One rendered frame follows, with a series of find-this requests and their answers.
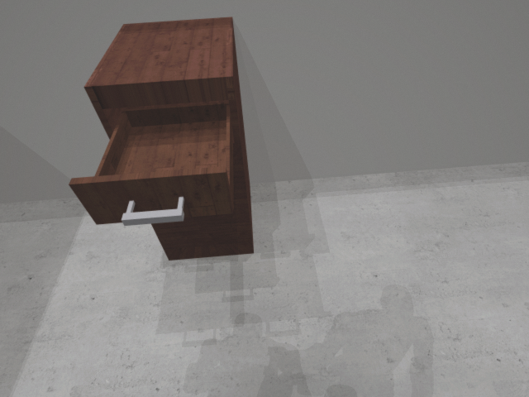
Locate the handle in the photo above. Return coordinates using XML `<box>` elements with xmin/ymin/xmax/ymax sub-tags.
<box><xmin>122</xmin><ymin>197</ymin><xmax>184</xmax><ymax>226</ymax></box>

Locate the drawer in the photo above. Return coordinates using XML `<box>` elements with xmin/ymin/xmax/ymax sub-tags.
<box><xmin>69</xmin><ymin>102</ymin><xmax>234</xmax><ymax>225</ymax></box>

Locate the cabinet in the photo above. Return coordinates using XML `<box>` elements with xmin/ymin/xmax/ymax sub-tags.
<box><xmin>84</xmin><ymin>17</ymin><xmax>254</xmax><ymax>261</ymax></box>

